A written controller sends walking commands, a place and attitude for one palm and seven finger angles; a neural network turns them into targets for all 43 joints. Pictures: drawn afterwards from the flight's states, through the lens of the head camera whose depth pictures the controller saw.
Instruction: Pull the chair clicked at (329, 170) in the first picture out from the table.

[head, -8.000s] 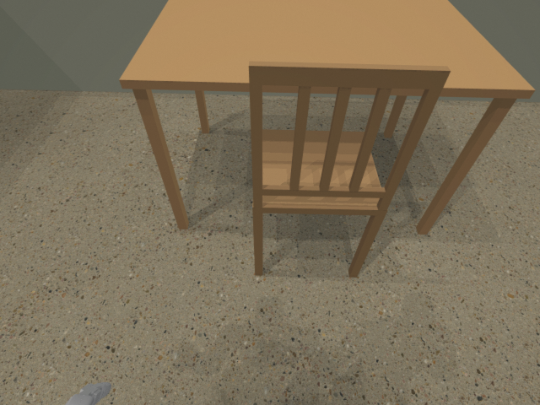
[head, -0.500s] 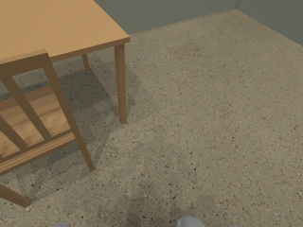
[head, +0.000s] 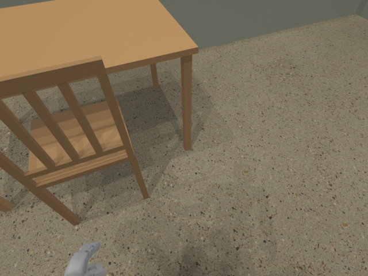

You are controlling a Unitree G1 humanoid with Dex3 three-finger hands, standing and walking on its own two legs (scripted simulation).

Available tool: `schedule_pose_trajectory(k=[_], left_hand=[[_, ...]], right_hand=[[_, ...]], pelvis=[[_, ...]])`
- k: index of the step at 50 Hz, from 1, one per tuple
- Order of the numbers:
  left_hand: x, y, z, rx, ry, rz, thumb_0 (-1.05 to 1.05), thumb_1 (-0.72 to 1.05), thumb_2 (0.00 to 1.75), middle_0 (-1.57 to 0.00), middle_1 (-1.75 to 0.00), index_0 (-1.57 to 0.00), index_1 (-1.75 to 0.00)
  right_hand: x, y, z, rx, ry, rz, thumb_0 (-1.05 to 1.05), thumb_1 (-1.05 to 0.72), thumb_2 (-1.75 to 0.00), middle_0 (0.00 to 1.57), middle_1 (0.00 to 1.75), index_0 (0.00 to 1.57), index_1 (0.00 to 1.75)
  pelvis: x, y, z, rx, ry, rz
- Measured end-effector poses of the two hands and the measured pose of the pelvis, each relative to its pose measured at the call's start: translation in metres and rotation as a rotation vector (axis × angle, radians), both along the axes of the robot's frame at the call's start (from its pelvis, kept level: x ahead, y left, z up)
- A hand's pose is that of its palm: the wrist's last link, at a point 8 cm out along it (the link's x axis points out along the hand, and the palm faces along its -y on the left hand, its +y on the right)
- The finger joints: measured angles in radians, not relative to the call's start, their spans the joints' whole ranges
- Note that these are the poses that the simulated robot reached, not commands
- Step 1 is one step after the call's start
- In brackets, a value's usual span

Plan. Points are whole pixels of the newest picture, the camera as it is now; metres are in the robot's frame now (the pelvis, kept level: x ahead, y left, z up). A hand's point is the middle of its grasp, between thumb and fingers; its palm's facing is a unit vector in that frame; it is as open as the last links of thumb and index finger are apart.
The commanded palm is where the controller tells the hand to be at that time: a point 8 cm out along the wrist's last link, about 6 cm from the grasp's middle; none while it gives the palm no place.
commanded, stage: turn to face it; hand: left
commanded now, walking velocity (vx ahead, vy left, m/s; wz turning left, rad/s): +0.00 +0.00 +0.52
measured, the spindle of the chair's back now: (55, 129) +0.56 +0.42 -0.07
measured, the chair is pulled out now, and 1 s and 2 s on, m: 0.00 0.00 0.00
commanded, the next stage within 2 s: take the last steps up to it in 0.38 s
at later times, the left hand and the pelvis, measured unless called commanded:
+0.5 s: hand out of the picture -0.09 +0.22 -0.19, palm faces +0.33 -0.91 -0.24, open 7.4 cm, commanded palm none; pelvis -0.02 +0.03 -0.02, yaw +16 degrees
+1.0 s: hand out of the picture +0.09 +0.25 -0.16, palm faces +0.26 -0.94 -0.20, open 7.4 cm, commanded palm none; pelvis +0.05 +0.05 +0.00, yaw +17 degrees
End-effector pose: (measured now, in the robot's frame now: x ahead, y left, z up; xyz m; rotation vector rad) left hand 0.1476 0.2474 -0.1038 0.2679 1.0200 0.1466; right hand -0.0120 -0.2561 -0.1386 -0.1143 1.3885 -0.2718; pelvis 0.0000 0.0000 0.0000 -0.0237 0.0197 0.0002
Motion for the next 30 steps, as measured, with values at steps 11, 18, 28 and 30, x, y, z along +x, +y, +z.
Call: schedule_pose_trajectory(k=[11, 18, 28, 30], left_hand=[[-0.111, -0.01, 0.001, 0.022, 0.109, 0.197, 0.01, 0.9, 0.89, -0.2, -0.3, -0.2, -0.3], [-0.18, -0.012, -0.016, -0.037, 0.208, 0.316, 0.01, 0.9, 0.89, -0.2, -0.3, -0.2, -0.3], [-0.273, 0.025, -0.054, -0.117, 0.403, 0.476, 0.01, 0.9, 0.89, -0.2, -0.3, -0.2, -0.3], [-0.273, 0.031, -0.05, -0.126, 0.399, 0.478, 0.01, 0.91, 0.89, -0.2, -0.3, -0.2, -0.3]], right_hand=[[0.054, -0.038, -0.001, 0.0, -0.06, 0.18, 0.01, -0.91, -0.9, 0.2, 0.3, 0.19, 0.3], [0.112, -0.012, 0.002, -0.013, -0.09, 0.331, 0.01, -0.91, -0.9, 0.19, 0.3, 0.19, 0.3], [0.183, 0.091, 0.019, -0.021, -0.274, 0.539, 0.0, -0.91, -0.9, 0.19, 0.3, 0.19, 0.3], [0.18, 0.104, 0.025, -0.015, -0.288, 0.545, 0.0, -0.91, -0.9, 0.2, 0.3, 0.2, 0.3]], pelvis=[[-0.01, -0.024, 0.003, 0.054, -0.037, 0.149], [-0.014, -0.01, 0.001, 0.065, -0.029, 0.225], [-0.024, 0.034, -0.012, 0.028, -0.023, 0.283], [-0.022, 0.04, -0.006, 0.015, -0.03, 0.288]])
